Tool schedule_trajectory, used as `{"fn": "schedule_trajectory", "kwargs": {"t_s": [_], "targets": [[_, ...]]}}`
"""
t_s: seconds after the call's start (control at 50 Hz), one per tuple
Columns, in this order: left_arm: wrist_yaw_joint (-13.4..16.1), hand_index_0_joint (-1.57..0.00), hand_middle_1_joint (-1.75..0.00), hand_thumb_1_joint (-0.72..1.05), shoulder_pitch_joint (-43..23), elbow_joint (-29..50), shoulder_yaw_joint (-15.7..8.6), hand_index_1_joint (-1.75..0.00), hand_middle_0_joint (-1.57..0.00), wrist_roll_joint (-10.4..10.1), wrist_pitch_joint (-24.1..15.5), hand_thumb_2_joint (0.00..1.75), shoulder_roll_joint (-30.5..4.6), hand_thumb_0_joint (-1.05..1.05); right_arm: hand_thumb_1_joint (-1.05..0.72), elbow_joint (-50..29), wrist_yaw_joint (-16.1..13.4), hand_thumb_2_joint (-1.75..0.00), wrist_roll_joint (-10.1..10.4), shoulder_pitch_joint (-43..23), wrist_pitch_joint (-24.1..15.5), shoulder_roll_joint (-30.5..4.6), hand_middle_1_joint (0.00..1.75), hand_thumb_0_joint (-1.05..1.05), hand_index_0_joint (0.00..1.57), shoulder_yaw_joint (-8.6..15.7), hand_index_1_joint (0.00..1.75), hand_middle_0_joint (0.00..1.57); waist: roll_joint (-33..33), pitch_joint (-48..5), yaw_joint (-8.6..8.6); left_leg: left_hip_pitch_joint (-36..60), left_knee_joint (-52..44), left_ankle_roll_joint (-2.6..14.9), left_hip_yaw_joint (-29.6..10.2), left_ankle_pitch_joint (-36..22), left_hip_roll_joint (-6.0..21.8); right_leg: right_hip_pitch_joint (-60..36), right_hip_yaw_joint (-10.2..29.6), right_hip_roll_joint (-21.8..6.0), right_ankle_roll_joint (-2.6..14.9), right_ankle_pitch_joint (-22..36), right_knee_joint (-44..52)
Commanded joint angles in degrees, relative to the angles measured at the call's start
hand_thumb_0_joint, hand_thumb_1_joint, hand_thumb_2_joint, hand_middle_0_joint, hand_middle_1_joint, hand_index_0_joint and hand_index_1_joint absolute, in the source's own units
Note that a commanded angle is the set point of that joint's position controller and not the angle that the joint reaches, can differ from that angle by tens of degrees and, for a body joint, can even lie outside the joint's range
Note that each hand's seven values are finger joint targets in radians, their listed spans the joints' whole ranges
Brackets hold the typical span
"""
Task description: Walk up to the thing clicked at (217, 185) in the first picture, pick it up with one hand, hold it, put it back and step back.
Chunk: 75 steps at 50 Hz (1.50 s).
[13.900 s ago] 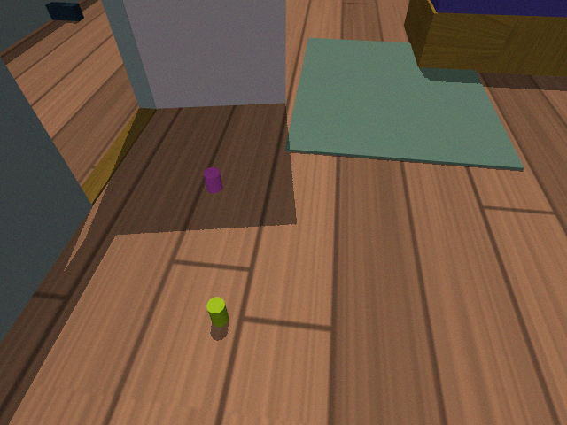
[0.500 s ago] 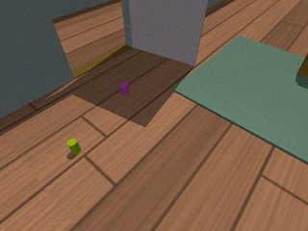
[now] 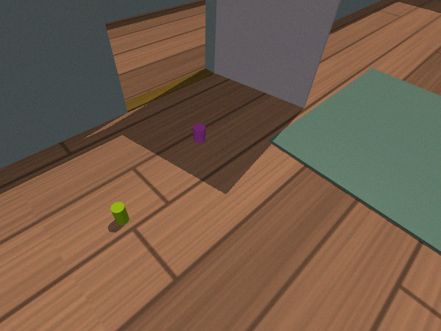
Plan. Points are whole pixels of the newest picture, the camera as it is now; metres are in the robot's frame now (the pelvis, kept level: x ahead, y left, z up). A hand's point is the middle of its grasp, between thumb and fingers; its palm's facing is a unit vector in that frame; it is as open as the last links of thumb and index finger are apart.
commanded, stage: walk up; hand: left
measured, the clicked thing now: (200, 132) +1.45 +0.13 -0.71
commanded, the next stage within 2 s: none
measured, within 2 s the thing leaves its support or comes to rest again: neither
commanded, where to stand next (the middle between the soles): +1.04 -0.08 m, yaw -3 degrees
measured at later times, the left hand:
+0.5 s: hand (128, 241) +0.35 +0.23 -0.12, palm faces -0.08 -0.92 -0.38, open 7.4 cm
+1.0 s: hand (142, 196) +0.51 +0.24 -0.16, palm faces -0.05 -0.94 -0.34, open 7.4 cm
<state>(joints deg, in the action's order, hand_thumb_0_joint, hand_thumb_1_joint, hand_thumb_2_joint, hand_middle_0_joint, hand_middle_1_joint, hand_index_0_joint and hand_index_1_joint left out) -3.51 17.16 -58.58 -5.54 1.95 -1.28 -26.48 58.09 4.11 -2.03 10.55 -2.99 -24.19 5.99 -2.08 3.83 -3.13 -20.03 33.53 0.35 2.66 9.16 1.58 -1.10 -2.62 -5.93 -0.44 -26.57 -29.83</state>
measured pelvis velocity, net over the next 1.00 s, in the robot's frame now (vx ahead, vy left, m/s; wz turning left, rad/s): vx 0.48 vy -0.03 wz -0.05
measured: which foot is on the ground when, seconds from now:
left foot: down 0.00-0.50, up 0.52-0.90, down 0.92-1.00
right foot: down 0.00-0.00, up 0.02-0.42, down 0.44-0.96, up 0.98-1.00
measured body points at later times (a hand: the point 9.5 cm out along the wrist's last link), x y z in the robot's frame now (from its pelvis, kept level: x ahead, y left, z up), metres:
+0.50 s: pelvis +0.24 -0.04 -0.01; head +0.26 -0.07 +0.44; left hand +0.35 +0.28 -0.10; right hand +0.24 -0.36 -0.14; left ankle +0.08 +0.12 -0.71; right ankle +0.33 -0.16 -0.72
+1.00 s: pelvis +0.48 -0.03 -0.01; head +0.50 -0.01 +0.44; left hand +0.51 +0.29 -0.13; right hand +0.58 -0.36 -0.09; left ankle +0.57 +0.07 -0.72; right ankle +0.35 -0.16 -0.68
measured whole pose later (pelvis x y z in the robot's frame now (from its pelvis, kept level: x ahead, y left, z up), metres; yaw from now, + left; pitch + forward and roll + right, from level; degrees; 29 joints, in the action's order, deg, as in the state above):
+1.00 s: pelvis +0.48 -0.03 -0.01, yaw -3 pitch -2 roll -1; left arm -2.0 19.9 -50.6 -3.2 0.0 -2.4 -24.3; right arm 48.1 4.0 -1.9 12.2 -4.5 -22.3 4.2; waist -2.4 5.8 -2.1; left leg -23.3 37.3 2.1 4.9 11.7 2.3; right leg 9.8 -0.9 -1.1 2.6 -28.7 -52.6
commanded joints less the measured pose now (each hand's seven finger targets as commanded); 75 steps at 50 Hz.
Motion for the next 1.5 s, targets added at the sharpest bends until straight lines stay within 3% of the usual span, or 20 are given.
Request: {"fn": "schedule_trajectory", "kwargs": {"t_s": [0.0, 0.12, 0.34, 0.44, 0.46, 0.48, 0.5, 0.62, 0.8, 0.88, 0.92, 0.94, 0.96, 1.04, 1.1, 1.22, 1.34, 1.38, 1.42, 1.48], "targets": [[0.92, -0.2, -0.3, 0.9, -4.25, 8.64, -0.4, -0.3, -0.2, -1.23, -1.52, 0.9, -7.82, 0.0, -0.9, -2.91, -1.97, -0.9, -0.34, 13.13, -1.92, -21.0, 0.3, 0.0, 0.2, 5.56, 0.3, 0.2, 14.67, -7.53, 10.09, 26.29, -25.71, 9.62, -42.65, 41.38, 20.31, 38.17, 10.42, 8.86, 4.52, -6.56, -36.97], [-0.35, -0.2, -0.3, 0.9, 1.75, 4.34, -0.77, -0.3, -0.2, -1.88, -1.3, 0.9, -10.57, 0.0, -0.9, -8.33, -1.91, -0.9, 1.58, 1.69, -3.22, -12.17, 0.3, 0.0, 0.2, 1.98, 0.3, 0.2, 7.56, 2.81, 2.54, 7.95, -25.69, 7.4, -13.97, 18.87, 12.29, 30.16, 9.43, 1.38, 1.69, 11.45, -28.81], [-2.33, -0.2, -0.3, 0.9, -11.55, 11.06, -0.4, -0.3, -0.2, -0.94, -2.23, 0.9, -7.06, 0.0, -0.9, -10.23, -1.89, -0.9, 1.6, 6.59, -3.38, -14.03, 0.3, 0.0, 0.2, 2.07, 0.3, 0.2, 8.01, 3.84, 5.57, 13.22, -21.68, 9.63, -4.11, 0.79, 11.75, 26.87, 0.8, 0.2, 1.85, 22.03, -3.63], [-0.49, -0.2, -0.3, 0.9, 3.31, 7.19, -2.84, -0.3, -0.2, -0.96, -3.35, 0.9, -10.52, 0.0, -0.9, -11.77, -2.71, -0.9, 1.14, 9.55, -2.22, -10.72, 0.3, 0.0, 0.2, 0.73, 0.3, 0.2, -2.84, -9.4, -2.07, 8.67, 10.87, 5.84, 1.71, -15.28, 6.25, -0.87, -2.35, 4.51, 4.83, 14.82, 1.19], [0.28, -0.2, -0.3, 0.9, 10.21, 6.79, -4.42, -0.3, -0.2, -0.67, -3.61, 0.9, -14.85, 0.0, -0.9, -12.62, -2.69, -0.9, 1.53, 11.97, -2.31, -8.18, 0.3, 0.0, 0.2, -0.35, 0.3, 0.2, -11.87, -14.02, -4.63, -1.66, 26.16, 3.74, 3.4, -3.83, 1.67, -11.25, 12.26, -4.62, 7.41, 4.33, 4.28], [0.62, -0.2, -0.3, 0.9, 11.86, 6.78, -4.94, -0.3, -0.2, -1.42, -3.69, 0.9, -18.56, 0.0, -0.9, -13.28, -2.83, -0.9, 2.46, 12.33, -2.32, -8.8, 0.3, 0.0, 0.2, -0.39, 0.3, 0.2, -17.62, -13.76, -4.5, -16.26, 34.75, 1.69, 1.78, 18.23, -5.37, -18.37, 38.75, -17.39, 14.7, 9.25, 12.42], [1.03, -0.2, -0.3, 0.9, 8.61, 8.09, -4.88, -0.3, -0.2, -2.25, -3.6, 0.9, -18.15, 0.0, -0.9, -12.05, -3.56, -0.9, 1.9, 9.54, -1.99, -12.65, 0.3, 0.0, 0.2, 0.14, 0.3, 0.2, -12.56, -11.35, -4.34, -17.58, 38.09, 1.77, -3.3, 21.02, -0.46, -13.9, 40.76, -20.3, 17.55, 12.37, 12.19], [1.77, -0.2, -0.3, 0.9, -0.9, 11.39, -1.9, -0.3, -0.2, -2.41, -4.47, 0.9, -10.22, 0.0, -0.9, -10.02, -1.52, -0.9, 1.87, 10.0, -0.78, -8.97, 0.3, 0.0, 0.2, 0.12, 0.3, 0.2, -6.33, -0.56, 2.34, -7.73, 29.15, 1.7, -5.16, 5.71, 2.75, 12.0, 9.51, -6.32, 11.55, 25.05, 13.74], [1.18, -0.2, -0.3, 0.9, 1.81, 13.82, -1.95, -0.3, -0.2, -1.48, -4.78, 0.9, -11.69, 0.0, -0.9, -13.95, 0.33, -0.9, 1.0, -1.53, -1.69, -7.51, 0.3, 0.0, 0.2, 0.49, 0.3, 0.2, -4.34, 0.32, -0.67, -3.48, -0.3, -0.07, -0.01, -5.19, 3.5, 9.64, 3.79, -6.73, 10.85, 27.08, 11.73], [1.53, -0.2, -0.3, 0.9, 0.21, 15.05, -1.61, -0.3, -0.2, -1.44, -4.22, 0.9, -12.13, 0.0, -0.9, -11.39, -0.24, -0.9, 0.5, 6.77, -2.04, -10.21, 0.3, 0.0, 0.2, 1.96, 0.3, 0.2, 1.33, -4.27, 4.64, 12.21, -2.64, 3.14, 1.04, -0.56, 1.33, 14.64, 4.8, -6.72, 9.76, 25.15, 0.55], [1.95, -0.2, -0.3, 0.9, 4.93, 15.6, 0.71, -0.3, -0.2, -2.24, -3.89, 0.9, -5.92, 0.0, -0.9, -9.51, -1.44, -0.9, -1.29, 18.69, -2.74, -16.99, 0.3, 0.0, 0.2, 4.17, 0.3, 0.2, 19.5, -11.04, 9.91, 28.93, -9.34, 8.34, -15.28, 12.23, 11.22, 28.72, -1.7, 2.81, 5.52, 17.37, -29.0], [2.2, -0.2, -0.3, 0.9, 7.71, 14.96, 0.36, -0.3, -0.2, -2.9, -3.29, 0.9, -6.39, 0.0, -0.9, -11.43, -1.74, -0.9, -0.37, 17.01, -2.9, -18.95, 0.3, 0.0, 0.2, 4.41, 0.3, 0.2, 19.24, -10.84, 8.31, 32.22, -17.85, 13.1, -40.26, 19.42, 22.7, 39.61, 1.48, 10.47, 3.86, -3.91, -36.65], [2.97, -0.2, -0.3, 0.9, 6.28, 13.45, -0.53, -0.3, -0.2, -2.12, -2.82, 0.9, -11.32, 0.0, -0.9, -12.0, -1.81, -0.9, 1.25, 14.45, -2.76, -18.94, 0.3, 0.0, 0.2, 4.81, 0.3, 0.2, 12.4, -9.57, 7.97, 29.51, -18.43, 15.84, -41.98, 21.28, 24.5, 39.25, 7.16, 5.9, 4.78, -4.06, -40.33], [1.7, -0.2, -0.3, 0.9, 6.6, 11.04, -0.15, -0.3, -0.2, -2.66, -2.92, 0.9, -10.17, 0.0, -0.9, -13.81, -2.59, -0.9, 2.58, 7.28, -3.04, -12.48, 0.3, 0.0, 0.2, 1.5, 0.3, 0.2, 7.81, -1.39, 3.55, 12.27, -18.93, 8.97, -14.23, -1.19, 14.71, 31.18, 8.87, 2.12, 3.14, 6.29, -33.97], [0.87, -0.2, -0.3, 0.9, 7.06, 10.75, -0.1, -0.3, -0.2, -2.36, -2.29, 0.9, -8.48, 0.0, -0.9, -14.54, -2.53, -0.9, 2.21, 7.11, -3.51, -12.34, 0.3, 0.0, 0.2, 1.35, 0.3, 0.2, 10.45, -1.89, 2.92, 11.11, -18.77, 10.49, -8.2, -4.6, 12.71, 29.2, 5.58, 1.67, 1.26, 9.22, -28.78], [-0.59, -0.2, -0.3, 0.9, -1.97, 13.68, -0.2, -0.3, -0.2, -1.36, -2.56, 0.9, -6.85, 0.0, -0.9, -14.46, -2.14, -0.9, 1.78, 8.97, -3.37, -13.72, 0.3, 0.0, 0.2, 1.55, 0.3, 0.2, 10.96, 1.37, 5.19, 11.16, -18.96, 12.24, -4.97, -2.68, 12.28, 29.44, 1.57, -0.14, 0.57, 15.2, -11.28], [-0.15, -0.2, -0.3, 0.9, 2.67, 10.34, -1.52, -0.3, -0.2, -1.36, -3.41, 0.9, -8.02, 0.0, -0.9, -16.07, -2.13, -0.9, 2.08, 5.38, -2.2, -13.49, 0.3, 0.0, 0.2, 1.09, 0.3, 0.2, 6.03, -1.24, 0.38, 2.09, -8.8, 9.07, -4.79, 4.96, 11.86, 10.58, -0.7, 2.86, 2.07, 20.08, -2.54], [1.07, -0.2, -0.3, 0.9, 11.31, 8.44, -3.58, -0.3, -0.2, -0.84, -4.38, 0.9, -12.86, 0.0, -0.9, -15.92, -2.09, -0.9, 1.64, 9.47, -2.07, -8.43, 0.3, 0.0, 0.2, -0.73, 0.3, 0.2, -9.71, -7.41, -3.51, -4.83, 15.54, 6.2, 1.51, 5.71, 4.29, -3.16, 6.53, -0.41, 3.97, 5.91, 4.34], [1.71, -0.2, -0.3, 0.9, 10.39, 10.17, -3.87, -0.3, -0.2, -1.69, -4.76, 0.9, -17.75, 0.0, -0.9, -15.02, -2.59, -0.9, 1.63, 10.98, -1.12, -11.3, 0.3, 0.0, 0.2, -0.38, 0.3, 0.2, -10.4, -5.55, -2.57, -16.94, 33.58, 2.03, -2.95, 21.01, -2.23, -3.0, 41.24, -19.01, 12.96, -2.75, 16.59], [2.36, -0.2, -0.3, 0.9, 3.68, 12.09, -2.76, -0.3, -0.2, -2.58, -4.61, 0.9, -13.89, 0.0, -0.9, -12.04, -2.86, -0.9, 2.63, 9.77, -0.93, -12.41, 0.3, 0.0, 0.2, 0.09, 0.3, 0.2, -4.66, -0.28, 0.32, -15.1, 33.31, 2.1, -9.26, 13.89, 1.92, 5.91, 26.51, -13.92, 11.56, 10.85, 15.41]]}}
